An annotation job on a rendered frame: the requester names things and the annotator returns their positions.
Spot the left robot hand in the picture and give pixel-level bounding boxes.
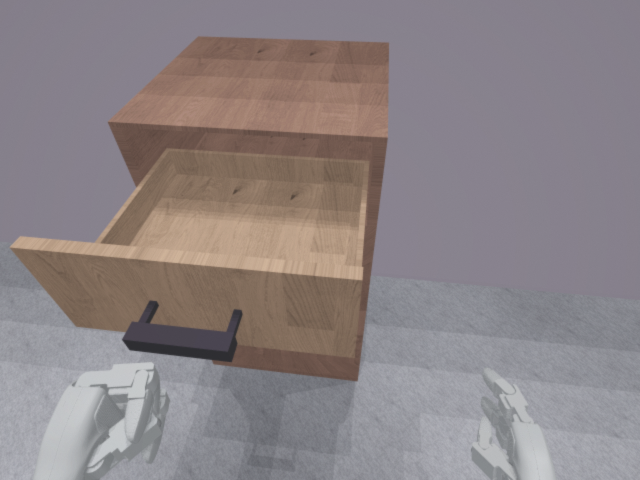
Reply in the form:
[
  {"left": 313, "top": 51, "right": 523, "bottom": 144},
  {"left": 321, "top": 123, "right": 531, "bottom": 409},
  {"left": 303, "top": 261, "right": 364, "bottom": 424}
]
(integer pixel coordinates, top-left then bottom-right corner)
[{"left": 32, "top": 362, "right": 170, "bottom": 480}]

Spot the right robot hand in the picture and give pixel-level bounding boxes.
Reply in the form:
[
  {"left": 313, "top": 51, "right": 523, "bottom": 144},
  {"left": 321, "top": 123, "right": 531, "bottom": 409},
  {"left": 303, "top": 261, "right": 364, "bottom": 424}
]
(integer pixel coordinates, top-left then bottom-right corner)
[{"left": 472, "top": 367, "right": 556, "bottom": 480}]

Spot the cabinet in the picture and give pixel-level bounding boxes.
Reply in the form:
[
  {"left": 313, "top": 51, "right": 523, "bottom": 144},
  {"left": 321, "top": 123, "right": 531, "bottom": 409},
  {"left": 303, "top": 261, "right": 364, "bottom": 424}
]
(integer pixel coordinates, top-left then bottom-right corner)
[{"left": 108, "top": 36, "right": 389, "bottom": 381}]

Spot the drawer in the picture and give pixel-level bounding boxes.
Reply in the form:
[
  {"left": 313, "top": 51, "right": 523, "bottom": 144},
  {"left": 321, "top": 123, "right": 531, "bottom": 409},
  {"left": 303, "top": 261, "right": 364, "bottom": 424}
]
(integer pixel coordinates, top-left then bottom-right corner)
[{"left": 9, "top": 148, "right": 369, "bottom": 358}]

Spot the handle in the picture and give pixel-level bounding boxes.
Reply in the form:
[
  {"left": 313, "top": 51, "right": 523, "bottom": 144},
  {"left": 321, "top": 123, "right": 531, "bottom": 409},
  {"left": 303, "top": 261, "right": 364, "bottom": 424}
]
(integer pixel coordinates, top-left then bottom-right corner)
[{"left": 122, "top": 301, "right": 243, "bottom": 362}]

